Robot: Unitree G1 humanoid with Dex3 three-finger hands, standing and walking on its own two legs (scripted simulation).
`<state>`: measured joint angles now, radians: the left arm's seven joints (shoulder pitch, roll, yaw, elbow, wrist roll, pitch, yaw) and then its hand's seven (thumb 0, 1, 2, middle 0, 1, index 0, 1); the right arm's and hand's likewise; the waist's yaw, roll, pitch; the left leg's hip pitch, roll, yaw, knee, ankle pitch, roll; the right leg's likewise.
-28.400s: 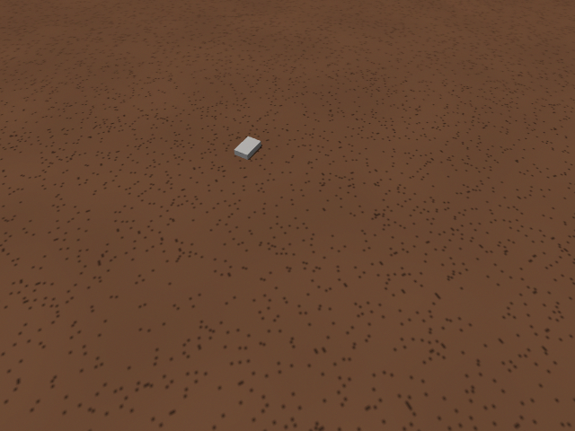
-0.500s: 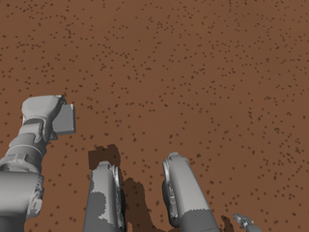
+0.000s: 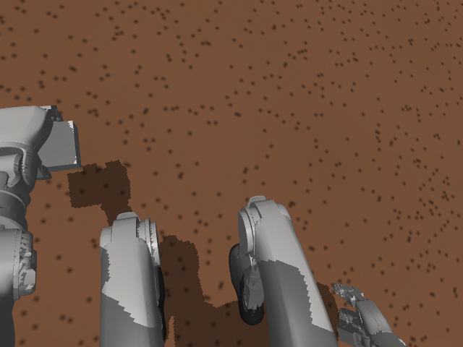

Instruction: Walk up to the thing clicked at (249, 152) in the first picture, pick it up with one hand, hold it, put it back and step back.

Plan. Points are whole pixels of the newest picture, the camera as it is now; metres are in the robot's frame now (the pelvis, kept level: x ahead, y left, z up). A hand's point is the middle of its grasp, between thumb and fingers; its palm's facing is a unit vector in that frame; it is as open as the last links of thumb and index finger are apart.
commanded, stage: crouch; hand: left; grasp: from above
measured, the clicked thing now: (37, 148) +0.45 +0.30 -0.19
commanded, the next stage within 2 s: lower in 0.60 s
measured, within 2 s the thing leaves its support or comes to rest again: neither
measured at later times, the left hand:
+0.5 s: hand (49, 150) +0.46 +0.29 -0.23, palm faces -0.47 -0.04 -0.88, open 10.9 cm
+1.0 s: hand (56, 155) +0.46 +0.30 -0.28, palm faces -0.50 -0.07 -0.86, open 10.9 cm
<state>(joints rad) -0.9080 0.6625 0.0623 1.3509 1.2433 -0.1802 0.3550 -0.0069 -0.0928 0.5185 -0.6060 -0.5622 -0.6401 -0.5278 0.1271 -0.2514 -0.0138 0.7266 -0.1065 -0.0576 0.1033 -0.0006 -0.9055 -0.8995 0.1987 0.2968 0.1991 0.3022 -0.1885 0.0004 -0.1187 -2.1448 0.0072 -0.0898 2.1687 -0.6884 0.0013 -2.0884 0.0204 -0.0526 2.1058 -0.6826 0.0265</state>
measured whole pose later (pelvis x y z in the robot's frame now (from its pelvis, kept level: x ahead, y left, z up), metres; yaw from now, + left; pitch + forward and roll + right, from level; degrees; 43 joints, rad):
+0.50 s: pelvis -0.01 +0.00 -0.06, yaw -2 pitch +35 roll -8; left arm -0.99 0.79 0.10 1.49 1.30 -0.25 0.38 -0.01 -0.08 0.48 -0.61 -0.55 -0.65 -0.52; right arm 0.16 -0.26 0.07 0.74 -0.14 -0.04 0.13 0.00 -0.90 -0.90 0.20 0.30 0.20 0.30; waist -0.25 -0.02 -0.05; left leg -2.31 0.00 -0.13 2.38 -0.69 0.00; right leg -2.24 0.03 -0.08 2.29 -0.67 0.03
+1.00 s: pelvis +0.00 +0.00 -0.08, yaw -4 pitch +33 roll -10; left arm -1.02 0.87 0.11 1.56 1.32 -0.28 0.40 0.00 -0.10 0.47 -0.63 -0.54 -0.67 -0.50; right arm 0.13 -0.28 0.13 0.71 -0.16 -0.05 0.14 0.00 -0.91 -0.90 0.20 0.30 0.20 0.30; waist -0.27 -0.06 0.01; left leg -2.35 0.00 -0.16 2.46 -0.70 0.00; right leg -2.27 0.04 -0.11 2.35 -0.68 0.04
